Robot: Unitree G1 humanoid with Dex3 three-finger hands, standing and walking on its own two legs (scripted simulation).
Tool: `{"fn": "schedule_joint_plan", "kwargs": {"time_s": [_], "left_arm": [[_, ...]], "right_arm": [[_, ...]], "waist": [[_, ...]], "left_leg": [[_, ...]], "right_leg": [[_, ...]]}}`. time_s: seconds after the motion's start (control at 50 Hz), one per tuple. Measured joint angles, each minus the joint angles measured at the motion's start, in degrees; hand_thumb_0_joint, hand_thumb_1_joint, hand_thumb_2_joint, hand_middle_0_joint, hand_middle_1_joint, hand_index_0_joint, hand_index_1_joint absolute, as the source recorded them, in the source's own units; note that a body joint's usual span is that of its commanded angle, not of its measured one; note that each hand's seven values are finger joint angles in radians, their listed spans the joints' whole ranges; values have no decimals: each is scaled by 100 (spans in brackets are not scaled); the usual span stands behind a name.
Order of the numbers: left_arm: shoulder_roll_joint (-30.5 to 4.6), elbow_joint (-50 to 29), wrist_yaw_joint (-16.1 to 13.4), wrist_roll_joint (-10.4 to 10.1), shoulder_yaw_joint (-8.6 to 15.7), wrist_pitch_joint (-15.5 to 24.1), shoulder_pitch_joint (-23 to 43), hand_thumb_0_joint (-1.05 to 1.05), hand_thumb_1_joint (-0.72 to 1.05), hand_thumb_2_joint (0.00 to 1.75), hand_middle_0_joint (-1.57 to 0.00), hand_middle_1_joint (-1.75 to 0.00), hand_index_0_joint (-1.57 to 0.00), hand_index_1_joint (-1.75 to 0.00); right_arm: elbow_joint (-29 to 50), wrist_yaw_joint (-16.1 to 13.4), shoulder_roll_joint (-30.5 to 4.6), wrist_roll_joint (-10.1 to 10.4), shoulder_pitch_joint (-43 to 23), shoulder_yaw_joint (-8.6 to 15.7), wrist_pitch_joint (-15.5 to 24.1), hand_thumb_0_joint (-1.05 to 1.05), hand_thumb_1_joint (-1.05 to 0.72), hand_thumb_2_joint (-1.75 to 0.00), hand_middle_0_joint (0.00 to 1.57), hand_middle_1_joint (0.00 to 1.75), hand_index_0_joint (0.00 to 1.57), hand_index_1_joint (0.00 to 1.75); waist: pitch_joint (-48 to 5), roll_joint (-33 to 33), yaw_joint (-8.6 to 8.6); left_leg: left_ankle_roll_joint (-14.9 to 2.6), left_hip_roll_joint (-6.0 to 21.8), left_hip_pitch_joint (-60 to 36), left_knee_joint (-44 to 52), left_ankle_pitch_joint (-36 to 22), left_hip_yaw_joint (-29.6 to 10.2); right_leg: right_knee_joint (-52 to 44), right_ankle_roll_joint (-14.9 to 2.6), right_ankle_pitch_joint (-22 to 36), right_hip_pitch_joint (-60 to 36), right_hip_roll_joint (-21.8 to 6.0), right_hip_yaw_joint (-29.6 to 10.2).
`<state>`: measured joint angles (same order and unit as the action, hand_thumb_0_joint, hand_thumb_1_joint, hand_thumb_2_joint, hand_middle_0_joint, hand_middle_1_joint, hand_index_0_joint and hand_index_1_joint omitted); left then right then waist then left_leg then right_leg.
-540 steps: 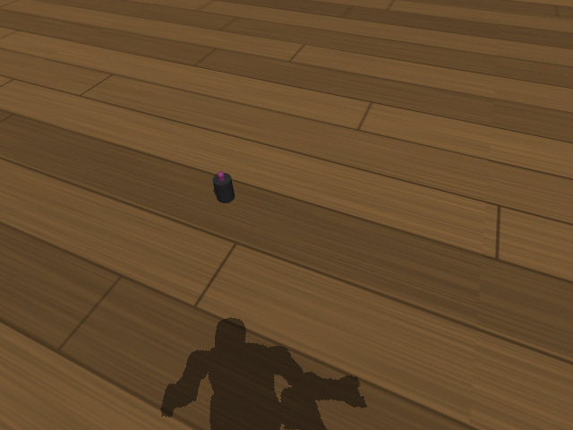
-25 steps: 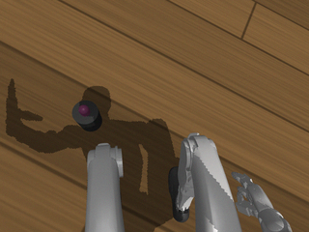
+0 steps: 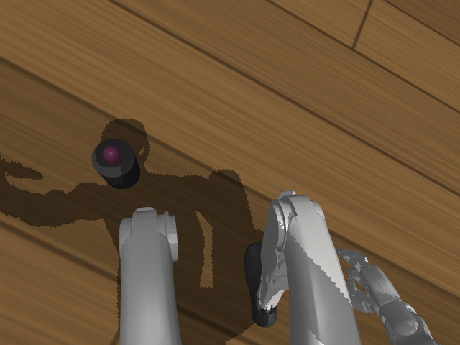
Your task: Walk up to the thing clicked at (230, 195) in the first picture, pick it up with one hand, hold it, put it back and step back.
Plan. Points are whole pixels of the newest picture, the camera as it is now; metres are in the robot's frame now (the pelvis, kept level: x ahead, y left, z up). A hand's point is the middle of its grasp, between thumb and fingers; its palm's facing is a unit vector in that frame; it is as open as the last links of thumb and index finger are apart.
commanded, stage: approach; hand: left
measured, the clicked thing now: (117, 163) +0.46 +0.22 -0.27
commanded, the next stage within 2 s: close in in 0.30 s
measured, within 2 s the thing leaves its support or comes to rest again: neither
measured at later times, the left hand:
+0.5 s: hand (73, 182) +0.40 +0.29 -0.22, palm faces +0.10 -0.99 +0.04, open 17.5 cm
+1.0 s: hand (109, 178) +0.42 +0.23 -0.25, palm faces +0.14 -0.99 +0.03, open 17.6 cm
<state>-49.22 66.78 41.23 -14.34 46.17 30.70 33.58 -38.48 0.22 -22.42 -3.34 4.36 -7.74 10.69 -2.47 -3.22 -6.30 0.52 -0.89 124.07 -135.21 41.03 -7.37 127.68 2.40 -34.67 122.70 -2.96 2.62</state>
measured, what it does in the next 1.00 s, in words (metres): lowers itself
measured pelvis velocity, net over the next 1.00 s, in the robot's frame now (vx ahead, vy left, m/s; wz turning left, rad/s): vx -0.02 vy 0.02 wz -0.15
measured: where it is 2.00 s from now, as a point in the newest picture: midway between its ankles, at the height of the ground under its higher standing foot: (211, 313)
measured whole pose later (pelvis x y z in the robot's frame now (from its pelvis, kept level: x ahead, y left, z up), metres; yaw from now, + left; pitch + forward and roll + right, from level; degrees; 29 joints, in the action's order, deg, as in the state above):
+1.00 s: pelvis -0.02 +0.02 -0.07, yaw -8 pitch +11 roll -18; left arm -44.6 87.0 5.8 -5.1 28.2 66.7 35.5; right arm -32.9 8.6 -23.0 -20.7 -8.2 -28.5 1.1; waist 16.9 -14.5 -15.0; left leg -0.8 -1.4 125.5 -153.4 41.0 -19.4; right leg 135.2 3.9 -30.3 118.3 1.0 11.6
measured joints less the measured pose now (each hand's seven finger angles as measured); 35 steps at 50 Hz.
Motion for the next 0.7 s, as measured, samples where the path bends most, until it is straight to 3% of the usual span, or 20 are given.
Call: {"fn": "schedule_joint_plan", "kwargs": {"time_s": [0.08,0.26,0.4,0.58,0.7], "left_arm": [[76,368,-57,-63,-140,415,124,-1,-56,4,-8,-10,-6,-11],[223,741,-464,239,-273,1254,170,-1,-55,5,-7,-10,-6,-11],[259,1093,-851,268,-480,1874,68,-1,-55,6,-7,-11,-5,-11],[378,1616,-1656,392,-843,2686,107,-2,-59,3,-7,-11,-6,-10],[428,1687,-2375,614,-1027,3071,153,-2,-60,2,-7,-10,-7,-9]], "right_arm": [[41,63,-34,-124,-143,-165,8,1,-91,-90,21,30,20,30],[199,238,-27,-538,-571,-667,-227,1,-91,-90,21,30,20,30],[230,329,-17,-861,-851,-1045,-427,1,-92,-91,21,30,20,30],[327,516,-57,-1215,-1149,-1584,-585,1,-94,-91,21,30,20,30],[418,639,-73,-1413,-1221,-1762,-692,0,-95,-91,21,30,20,30]], "waist": [[203,-121,-88],[835,-478,-388],[1220,-670,-560],[1635,-909,-716],[1814,-1033,-748]], "left_leg": [[10,3,125,-284,20,-91],[66,-32,317,-957,75,-416],[53,-44,355,-1316,88,-627],[13,-54,258,-1634,62,-899],[-15,-63,195,-1740,22,-1048]], "right_leg": [[211,1,28,101,36,57],[655,38,99,195,108,279],[829,78,177,148,178,429],[898,129,304,-77,276,634],[867,116,379,-227,324,759]]}}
